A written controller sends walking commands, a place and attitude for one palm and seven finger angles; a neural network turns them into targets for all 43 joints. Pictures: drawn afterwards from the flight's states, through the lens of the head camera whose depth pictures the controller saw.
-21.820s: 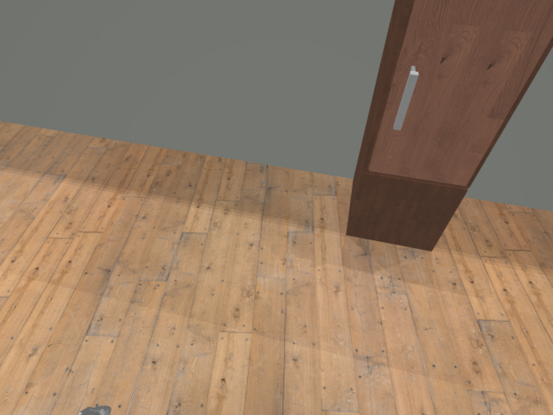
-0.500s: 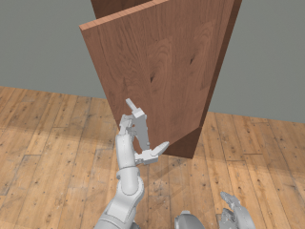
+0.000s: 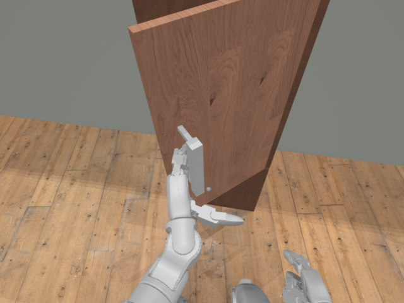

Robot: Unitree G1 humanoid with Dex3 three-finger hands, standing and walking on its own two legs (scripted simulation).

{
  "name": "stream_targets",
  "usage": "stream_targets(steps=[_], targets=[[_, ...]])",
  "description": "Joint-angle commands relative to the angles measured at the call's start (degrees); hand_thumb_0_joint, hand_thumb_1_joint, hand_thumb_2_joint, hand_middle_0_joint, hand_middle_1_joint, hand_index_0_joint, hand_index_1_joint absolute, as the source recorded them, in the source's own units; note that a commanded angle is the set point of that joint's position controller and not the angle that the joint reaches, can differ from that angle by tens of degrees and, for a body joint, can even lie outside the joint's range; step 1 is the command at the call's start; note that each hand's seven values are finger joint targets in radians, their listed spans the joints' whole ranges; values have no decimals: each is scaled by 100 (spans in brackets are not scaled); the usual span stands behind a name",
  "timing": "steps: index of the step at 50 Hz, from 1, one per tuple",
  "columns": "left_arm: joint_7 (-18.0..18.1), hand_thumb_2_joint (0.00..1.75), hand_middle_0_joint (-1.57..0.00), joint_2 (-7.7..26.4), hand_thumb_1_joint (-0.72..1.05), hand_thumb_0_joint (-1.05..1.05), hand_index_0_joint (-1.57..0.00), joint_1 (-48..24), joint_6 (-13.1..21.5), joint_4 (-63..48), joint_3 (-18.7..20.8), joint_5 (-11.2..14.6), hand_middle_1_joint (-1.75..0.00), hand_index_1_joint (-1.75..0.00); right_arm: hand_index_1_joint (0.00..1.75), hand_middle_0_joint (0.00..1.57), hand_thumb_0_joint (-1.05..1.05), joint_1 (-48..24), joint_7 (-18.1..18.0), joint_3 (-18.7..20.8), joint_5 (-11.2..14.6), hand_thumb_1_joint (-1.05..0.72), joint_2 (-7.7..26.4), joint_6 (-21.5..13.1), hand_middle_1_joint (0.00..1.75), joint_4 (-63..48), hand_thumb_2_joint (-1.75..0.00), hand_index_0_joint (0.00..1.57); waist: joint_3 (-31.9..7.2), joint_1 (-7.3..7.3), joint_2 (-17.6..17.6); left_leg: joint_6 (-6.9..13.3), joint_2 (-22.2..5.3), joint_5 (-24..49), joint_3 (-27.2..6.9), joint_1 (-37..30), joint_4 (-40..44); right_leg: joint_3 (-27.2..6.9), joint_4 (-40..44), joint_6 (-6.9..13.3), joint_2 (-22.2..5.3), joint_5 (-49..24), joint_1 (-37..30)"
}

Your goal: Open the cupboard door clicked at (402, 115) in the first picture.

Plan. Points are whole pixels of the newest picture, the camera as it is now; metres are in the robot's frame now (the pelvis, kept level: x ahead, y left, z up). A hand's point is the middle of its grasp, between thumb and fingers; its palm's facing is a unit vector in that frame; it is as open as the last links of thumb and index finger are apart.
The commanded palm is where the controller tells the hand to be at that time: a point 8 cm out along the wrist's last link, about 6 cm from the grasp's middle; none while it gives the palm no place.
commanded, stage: slide the hand sideways off the handle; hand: left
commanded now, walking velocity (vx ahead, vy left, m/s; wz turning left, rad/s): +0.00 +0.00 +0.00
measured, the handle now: (191, 163) +0.39 +0.04 +0.05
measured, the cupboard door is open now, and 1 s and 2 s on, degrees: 43 46 46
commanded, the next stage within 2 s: draw the hand back to the body in 1.22 s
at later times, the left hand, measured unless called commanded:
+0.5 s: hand (201, 213) +0.28 +0.01 +0.05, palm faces -0.26 -0.97 -0.01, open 16.4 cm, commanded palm +0.26 +0.08 +0.05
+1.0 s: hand (167, 236) +0.23 +0.07 +0.05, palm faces -0.20 -0.98 +0.00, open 16.3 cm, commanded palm +0.22 +0.13 +0.05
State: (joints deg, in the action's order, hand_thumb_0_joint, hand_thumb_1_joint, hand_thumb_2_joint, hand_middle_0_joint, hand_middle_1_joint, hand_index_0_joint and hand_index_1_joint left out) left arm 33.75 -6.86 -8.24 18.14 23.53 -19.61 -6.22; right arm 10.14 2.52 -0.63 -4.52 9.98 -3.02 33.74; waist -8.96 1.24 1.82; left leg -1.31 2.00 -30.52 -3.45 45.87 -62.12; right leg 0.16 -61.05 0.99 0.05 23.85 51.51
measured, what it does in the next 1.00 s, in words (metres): stands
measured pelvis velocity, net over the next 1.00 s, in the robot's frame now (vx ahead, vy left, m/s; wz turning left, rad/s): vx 0.02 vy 0.01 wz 0.01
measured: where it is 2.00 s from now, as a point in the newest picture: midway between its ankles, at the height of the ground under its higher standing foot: outside the picture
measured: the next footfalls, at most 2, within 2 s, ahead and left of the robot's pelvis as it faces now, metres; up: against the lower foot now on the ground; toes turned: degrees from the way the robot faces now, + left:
none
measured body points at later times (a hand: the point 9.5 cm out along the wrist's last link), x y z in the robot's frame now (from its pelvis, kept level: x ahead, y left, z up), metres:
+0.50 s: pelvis +0.00 +0.01 -0.01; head +0.06 -0.01 +0.44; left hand +0.28 +0.07 +0.05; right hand +0.17 -0.22 -0.10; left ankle +0.00 +0.13 -0.66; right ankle +0.06 -0.11 -0.66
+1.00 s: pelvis +0.02 +0.01 -0.02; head +0.08 -0.01 +0.43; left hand +0.24 +0.12 +0.05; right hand +0.21 -0.21 -0.09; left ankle +0.00 +0.13 -0.66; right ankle +0.06 -0.11 -0.66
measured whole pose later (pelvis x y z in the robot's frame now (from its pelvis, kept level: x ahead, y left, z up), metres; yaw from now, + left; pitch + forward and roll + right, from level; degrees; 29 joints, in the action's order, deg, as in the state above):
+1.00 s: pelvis +0.02 +0.01 -0.02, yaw +0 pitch +15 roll +0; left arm -4.1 5.9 23.2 17.3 -10.4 -12.7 2.4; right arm 14.4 -0.1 -1.0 -0.3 12.6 -3.0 21.0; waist -9.1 0.5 1.8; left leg -0.6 2.6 -35.5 -3.7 48.4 -68.8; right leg 0.5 -67.6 0.3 -0.4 28.8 53.9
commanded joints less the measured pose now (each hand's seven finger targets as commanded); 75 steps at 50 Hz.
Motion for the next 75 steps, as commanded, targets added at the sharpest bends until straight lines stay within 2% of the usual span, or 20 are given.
stream_targets(steps=[1, 2, 3, 5, 7, 9, 11, 14, 19, 24, 26, 30, 37, 44, 49, 52, 59, 65, 70, 75], targets=[[203, 30, -15, -1021, -50, 0, -15, -1302, 242, -1148, 304, 46, -30, -30, 30, 20, 0, -412, -40, 187, 33, -90, 498, -252, 30, -840, -90, 20, -1489, -21, -637, 113, 64, 883, 280, -139, 914, 228, 1053, 164, -27, -422, -1567], [-1119, 30, -15, -279, -50, 0, -15, -1157, 429, -1289, -1009, -843, -30, -30, 30, 20, 0, 160, -47, 263, 33, -90, 728, -138, 30, -677, -90, 20, -1169, 653, -915, 278, 16, 977, 314, -262, 669, 35, 923, 165, -81, -1006, -1324], [-1832, 30, -15, 139, -50, 0, -15, -1346, 719, -1719, -502, -573, -30, -30, 30, 20, 0, 216, -67, 308, 100, -90, 728, -137, 30, -916, -90, 20, -1675, 418, -785, 304, 79, 1102, 298, -144, 608, -23, 816, 182, -166, -1337, -1686], [-2927, 30, -15, 378, -50, 0, -15, -1200, 912, -2174, -439, -190, -30, -30, 30, 20, 0, 146, -113, 300, 209, -90, 711, -138, 30, -1149, -90, 20, -2063, 322, -398, 301, 91, 1222, 329, -307, 562, -104, 655, 195, -192, -1615, -1926], [-3462, 30, -15, 108, -50, 0, -15, -888, 748, -2078, -356, 482, -30, -30, 30, 20, 0, 60, -169, 211, 373, -90, 652, -162, 30, -1387, -90, 20, -1467, 293, -445, 279, 97, 802, 290, -187, 728, -52, 872, 148, -139, -954, -1747], [-3477, 30, -15, -20, -50, 0, -15, -981, 540, -2119, -142, 904, -30, -30, 30, 20, 0, -5, -221, 163, 456, -90, 691, -183, 30, -1492, -90, 20, -1133, 271, -582, 263, 86, 529, 208, -172, 868, 43, 995, 132, -93, -267, -1478], [-3248, 30, -15, 106, -50, 0, -15, -914, 393, -2041, 177, 1020, -30, -30, 30, 20, 0, 30, -238, 177, 446, -90, 752, -188, 30, -1492, -90, 20, -1004, 231, -788, 244, 85, 397, 161, -64, 900, 84, 1005, 106, -95, 46, -1363], [-2956, 30, -15, 272, -50, 0, -15, -460, 449, -2461, 310, 791, -30, -30, 30, 20, 0, 74, -196, 242, 391, -90, 777, -211, 30, -1616, -90, 20, -1503, 58, -674, 233, 92, 866, 178, -169, 801, 123, 722, 148, -105, -492, -1535], [-2864, 30, -15, 412, -50, 0, -15, 401, 483, -2670, 198, 399, -30, -30, 30, 20, 0, 179, -91, 279, 350, -90, 773, -157, 30, -1745, -90, 20, -1499, 20, -698, 218, 55, 1165, 201, -59, 664, 123, 510, 171, -104, -926, -1499], [-2919, 30, -15, 724, -50, 0, -15, 502, 298, -2982, 405, 384, -30, -30, 30, 20, 0, 93, -174, 238, 394, -90, 782, -44, 30, -1883, -90, 20, -1251, 0, -786, 243, 71, 674, 218, 105, 691, 31, 674, 142, -94, -342, -1447], [-2970, 30, -15, 593, -50, 0, -15, 609, 276, -3206, 311, 464, -30, -30, 30, 20, 0, 112, -204, 217, 406, -90, 737, -64, 30, -1921, -90, 20, -1243, 41, -571, 238, 71, 705, 245, -9, 677, 39, 665, 125, -88, -444, -1411], [-3113, 30, -15, 700, -50, 0, -15, 1062, 313, -3676, 386, 655, -30, -30, 30, 20, 0, 133, -251, 199, 408, -90, 731, -149, 30, -1988, -90, 20, -1409, 35, -712, 239, 65, 967, 211, -51, 613, 65, 603, 111, -82, -783, -1593], [-3476, 30, -15, 912, -50, 0, -15, 1806, 328, -4007, 414, 684, -30, -30, 30, 20, 0, 212, -268, 206, 426, -90, 749, -245, 30, -2038, -90, 20, -1112, 114, -541, 228, 63, 919, 197, 76, 435, 58, 519, 79, -86, -781, -1310], [-3727, 30, -15, 1233, -50, 0, -15, 2585, 316, -4685, 705, 856, -30, -30, 30, 20, 0, 218, -300, 221, 453, -90, 762, -311, 30, -2190, -90, 20, -1430, -30, -257, 211, 88, 1372, 184, 11, 305, 75, 291, 113, -68, -1206, -1445], [-3831, 30, -15, 1365, -50, 0, -15, 3004, 322, -4801, 828, 930, -30, -30, 30, 20, 0, 297, -315, 241, 451, -90, 794, -346, 30, -2235, -90, 20, -1266, 32, -512, 217, 73, 1328, 174, 186, 179, 60, 288, 77, -46, -1215, -1378], [-3929, 30, -15, 1422, -50, 0, -15, 2993, 317, -4849, 850, 975, -30, -30, 30, 20, 0, 310, -325, 231, 467, -90, 804, -364, 30, -2262, -90, 20, -1066, 95, -483, 206, 67, 1008, 168, 284, 176, 74, 310, 59, -47, -833, -1183], [-4075, 30, -15, 1745, -50, 0, -15, 3332, 282, -5071, 1252, 1163, -30, -30, 30, 20, 0, 265, -388, 230, 493, -90, 845, -423, 30, -2345, -90, 20, -1138, -22, -380, 215, 82, 869, 194, 414, 121, 17, 328, 70, -34, -544, -1212], [-4159, 30, -15, 1601, -50, 0, -15, 3157, 277, -5081, 1060, 1228, -30, -30, 30, 20, 0, 289, -415, 210, 499, -90, 873, -542, 30, -2310, -90, 20, -959, 95, -363, 213, 67, 637, 153, 457, 108, 61, 330, 48, -30, -198, -919], [-4063, 30, -15, 2112, -50, 0, -15, 3364, 96, -5686, 1570, 1248, -30, -30, 30, 20, 0, 314, -446, 189, 549, -90, 877, -499, 30, -2443, -90, 20, -1320, -111, -68, 221, 80, 849, 178, 65, 420, 98, 428, 80, -9, -355, -1384], [-4132, 30, -15, 2082, -50, 0, -15, 3501, -241, -5590, 1701, 1447, -30, -30, 30, 20, 0, 331, -526, 125, 630, -90, 898, -477, 30, -2420, -90, 20, -705, 5, -374, 235, 43, 672, 174, -82, 765, 166, 908, 7, 44, -131, -1529]])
